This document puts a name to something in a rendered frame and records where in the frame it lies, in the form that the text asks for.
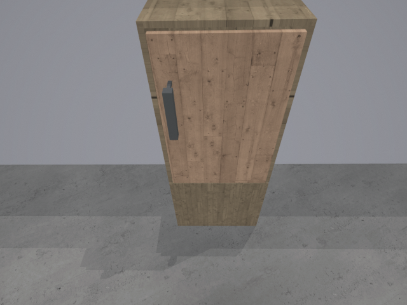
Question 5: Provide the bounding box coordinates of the cupboard door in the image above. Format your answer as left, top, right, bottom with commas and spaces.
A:
146, 29, 307, 183

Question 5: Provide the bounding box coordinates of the handle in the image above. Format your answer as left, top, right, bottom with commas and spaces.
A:
162, 81, 179, 140

